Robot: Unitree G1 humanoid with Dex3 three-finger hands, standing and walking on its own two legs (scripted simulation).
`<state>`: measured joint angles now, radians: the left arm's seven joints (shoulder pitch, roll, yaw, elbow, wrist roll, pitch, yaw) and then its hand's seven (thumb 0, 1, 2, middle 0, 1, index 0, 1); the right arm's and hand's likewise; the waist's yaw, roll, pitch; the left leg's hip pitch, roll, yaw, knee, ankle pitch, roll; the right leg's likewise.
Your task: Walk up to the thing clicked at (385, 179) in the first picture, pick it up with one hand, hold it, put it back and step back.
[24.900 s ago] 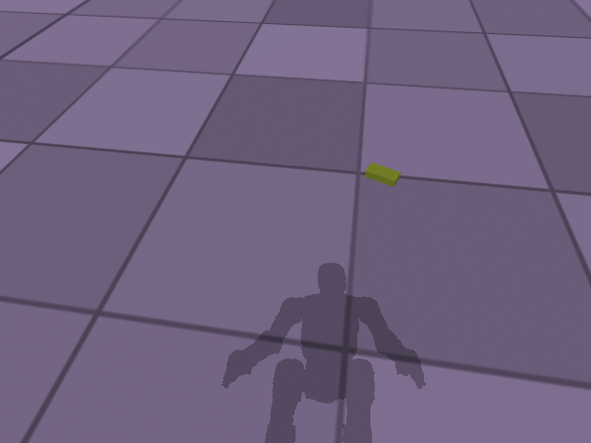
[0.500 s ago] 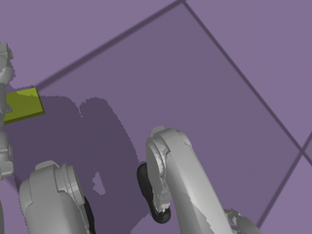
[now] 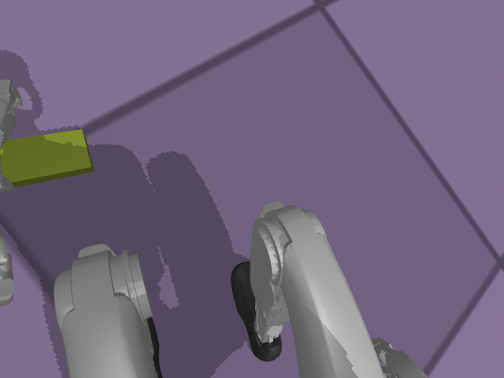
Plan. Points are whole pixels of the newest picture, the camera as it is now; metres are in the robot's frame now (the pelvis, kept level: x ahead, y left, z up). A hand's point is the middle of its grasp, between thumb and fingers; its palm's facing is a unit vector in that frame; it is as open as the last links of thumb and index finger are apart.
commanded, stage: rest palm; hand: left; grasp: from above
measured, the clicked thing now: (41, 159) +0.50 +0.27 -0.30
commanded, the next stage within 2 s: close in 1.36 s
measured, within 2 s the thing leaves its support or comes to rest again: neither
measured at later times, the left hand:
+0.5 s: hand (27, 152) +0.49 +0.28 -0.24, palm faces -0.45 -0.10 -0.89, open 14.3 cm
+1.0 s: hand (30, 160) +0.48 +0.28 -0.26, palm faces -0.45 -0.10 -0.89, open 14.2 cm
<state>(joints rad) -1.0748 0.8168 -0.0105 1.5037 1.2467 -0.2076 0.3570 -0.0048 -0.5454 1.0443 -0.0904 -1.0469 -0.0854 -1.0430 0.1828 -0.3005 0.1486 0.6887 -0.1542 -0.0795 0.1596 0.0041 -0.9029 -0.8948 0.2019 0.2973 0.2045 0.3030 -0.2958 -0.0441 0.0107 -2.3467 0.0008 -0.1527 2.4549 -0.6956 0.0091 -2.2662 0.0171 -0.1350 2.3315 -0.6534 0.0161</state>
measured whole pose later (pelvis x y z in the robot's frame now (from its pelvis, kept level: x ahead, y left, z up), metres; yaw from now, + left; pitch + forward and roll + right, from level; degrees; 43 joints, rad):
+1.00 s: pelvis +0.00 +0.00 -0.01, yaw -5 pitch +29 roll -14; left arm -1.12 1.01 0.09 1.76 1.32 -0.21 0.61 0.00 -0.53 1.02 -0.10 -0.95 -0.07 -0.97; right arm 0.14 -0.35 0.29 0.64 -0.25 -0.22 0.25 0.00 -0.90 -0.90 0.20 0.30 0.20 0.30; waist -0.42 -0.13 0.16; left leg -2.34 0.02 -0.23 2.54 -0.73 0.01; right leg -2.25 0.05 -0.20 2.35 -0.64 0.04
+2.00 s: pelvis -0.01 +0.01 -0.01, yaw -6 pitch +28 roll -16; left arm -1.11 1.04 0.05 1.76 1.25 -0.19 0.62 0.00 -0.17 0.73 -0.33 -0.82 -0.34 -0.80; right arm 0.13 -0.37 0.35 0.61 -0.25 -0.27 0.27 0.00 -0.90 -0.90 0.20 0.30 0.20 0.30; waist -0.43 -0.16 0.22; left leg -2.31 0.03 -0.26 2.53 -0.73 0.01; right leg -2.21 0.07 -0.22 2.31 -0.62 0.04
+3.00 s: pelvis -0.01 +0.01 +0.00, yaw -6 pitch +27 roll -16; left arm -1.12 1.08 0.06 1.76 1.25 -0.20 0.62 0.00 0.05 0.41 -0.64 -0.50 -0.66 -0.48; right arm 0.12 -0.37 0.38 0.59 -0.25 -0.25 0.24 0.00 -0.90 -0.90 0.20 0.30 0.20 0.30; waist -0.44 -0.17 0.24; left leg -2.31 0.03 -0.26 2.52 -0.72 0.02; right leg -2.21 0.07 -0.22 2.30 -0.61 0.05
